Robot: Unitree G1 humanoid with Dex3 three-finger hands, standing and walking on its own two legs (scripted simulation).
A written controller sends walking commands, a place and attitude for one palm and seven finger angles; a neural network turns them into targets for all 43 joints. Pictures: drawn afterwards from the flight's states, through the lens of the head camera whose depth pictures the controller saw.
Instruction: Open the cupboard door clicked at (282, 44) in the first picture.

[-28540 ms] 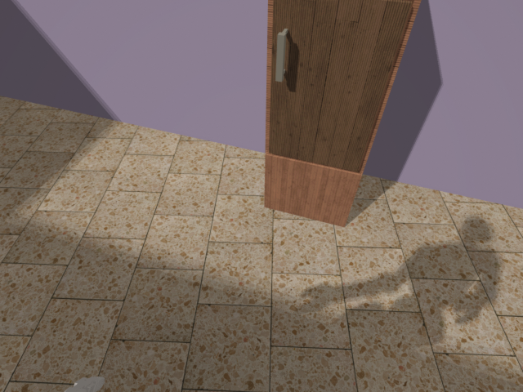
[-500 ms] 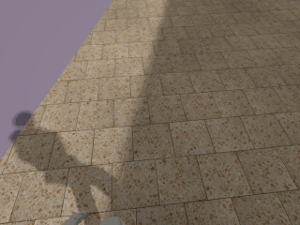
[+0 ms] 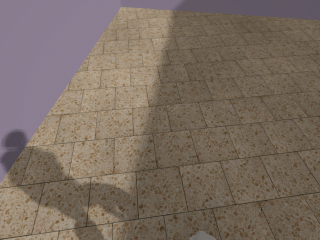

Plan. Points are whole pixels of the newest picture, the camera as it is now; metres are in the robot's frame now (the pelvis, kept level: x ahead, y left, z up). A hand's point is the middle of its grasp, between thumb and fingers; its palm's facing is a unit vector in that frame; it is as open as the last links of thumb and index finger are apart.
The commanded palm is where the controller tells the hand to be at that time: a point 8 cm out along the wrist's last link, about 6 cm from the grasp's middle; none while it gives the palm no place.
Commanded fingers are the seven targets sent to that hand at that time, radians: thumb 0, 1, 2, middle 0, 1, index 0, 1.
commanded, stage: walk to a spot facing it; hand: left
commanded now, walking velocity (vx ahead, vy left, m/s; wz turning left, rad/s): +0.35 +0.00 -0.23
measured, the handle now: out of the picture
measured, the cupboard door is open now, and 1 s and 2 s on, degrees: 50 50 50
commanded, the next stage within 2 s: turn to face it in 0.14 s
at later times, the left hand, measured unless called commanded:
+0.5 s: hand (120, 213) +0.23 +0.15 -0.21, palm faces +0.11 -0.98 -0.16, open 7.3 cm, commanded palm none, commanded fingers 0.00 0.90 0.90 -0.20 -0.30 -0.20 -0.30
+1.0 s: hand (127, 188) +0.30 +0.13 -0.17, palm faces +0.37 -0.89 -0.26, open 7.4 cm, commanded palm none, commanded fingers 0.00 0.90 0.90 -0.20 -0.30 -0.20 -0.30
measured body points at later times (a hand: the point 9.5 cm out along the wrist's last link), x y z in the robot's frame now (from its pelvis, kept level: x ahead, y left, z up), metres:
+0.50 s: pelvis +0.22 -0.03 -0.03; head +0.25 -0.01 +0.42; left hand +0.22 +0.20 -0.19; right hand +0.30 -0.26 -0.16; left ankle +0.30 +0.07 -0.75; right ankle +0.14 -0.14 -0.72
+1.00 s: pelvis +0.30 -0.08 -0.01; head +0.35 -0.07 +0.44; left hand +0.28 +0.18 -0.14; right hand +0.49 -0.29 -0.15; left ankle +0.27 +0.04 -0.70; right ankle +0.30 -0.20 -0.74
